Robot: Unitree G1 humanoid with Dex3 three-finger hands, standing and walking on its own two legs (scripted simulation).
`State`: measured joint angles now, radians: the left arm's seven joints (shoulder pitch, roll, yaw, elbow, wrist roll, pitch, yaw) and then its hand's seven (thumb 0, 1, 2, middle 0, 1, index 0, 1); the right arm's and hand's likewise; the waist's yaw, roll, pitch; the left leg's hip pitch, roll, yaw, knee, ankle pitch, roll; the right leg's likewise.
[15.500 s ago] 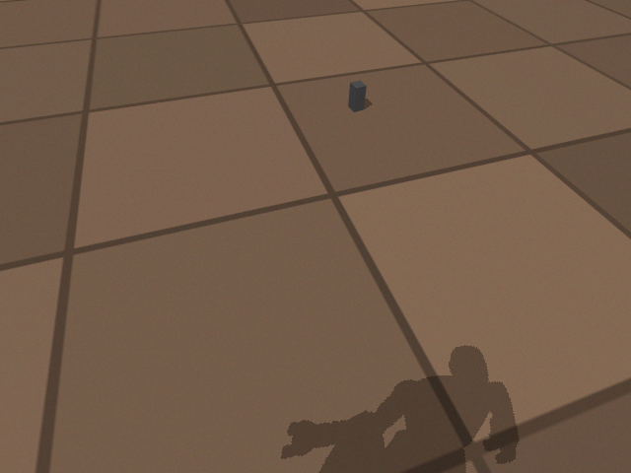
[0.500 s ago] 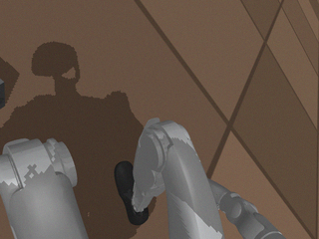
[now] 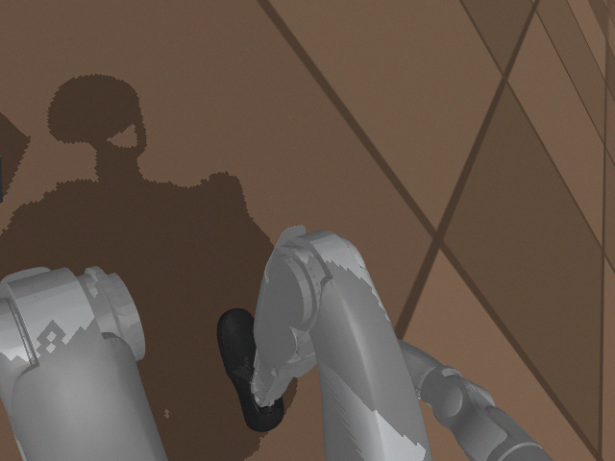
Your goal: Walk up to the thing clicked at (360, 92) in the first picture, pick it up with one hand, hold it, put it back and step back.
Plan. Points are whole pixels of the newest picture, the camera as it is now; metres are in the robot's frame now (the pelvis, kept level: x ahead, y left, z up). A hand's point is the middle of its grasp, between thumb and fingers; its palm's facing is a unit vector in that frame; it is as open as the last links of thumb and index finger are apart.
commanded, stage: close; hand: left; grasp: from the side
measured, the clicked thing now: out of the picture +0.46 +0.26 -0.20
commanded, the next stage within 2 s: settle in 0.60 s
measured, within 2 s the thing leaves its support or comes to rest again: leaves its support in 1.04 s
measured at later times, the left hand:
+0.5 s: hand out of the picture +0.42 +0.28 -0.17, palm faces +0.38 -0.93 +0.01, open 10.8 cm
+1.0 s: hand out of the picture +0.41 +0.28 -0.17, palm faces +0.37 -0.93 +0.02, open 11.1 cm
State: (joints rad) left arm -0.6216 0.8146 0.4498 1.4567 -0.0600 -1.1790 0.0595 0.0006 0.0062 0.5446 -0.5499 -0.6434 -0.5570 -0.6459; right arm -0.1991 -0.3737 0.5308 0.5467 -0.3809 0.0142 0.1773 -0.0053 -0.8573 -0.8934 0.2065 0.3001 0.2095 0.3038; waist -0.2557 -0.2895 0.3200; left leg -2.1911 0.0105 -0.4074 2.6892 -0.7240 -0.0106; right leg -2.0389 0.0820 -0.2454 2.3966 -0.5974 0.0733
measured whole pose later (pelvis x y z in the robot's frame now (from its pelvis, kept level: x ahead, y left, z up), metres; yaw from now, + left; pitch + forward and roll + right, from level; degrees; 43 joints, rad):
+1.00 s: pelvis +0.00 +0.00 +0.00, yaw +0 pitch +10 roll -20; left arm -0.58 0.77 0.44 1.37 -0.05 -1.15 0.07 -0.01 -0.46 0.87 -0.70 -0.97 -0.70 -0.97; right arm -0.20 -0.36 0.52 0.54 -0.38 0.03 0.18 -0.01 -0.89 -0.90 0.21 0.30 0.21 0.30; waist -0.23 -0.29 0.31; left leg -2.19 0.01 -0.41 2.69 -0.73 -0.01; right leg -2.02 0.08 -0.25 2.39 -0.60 0.07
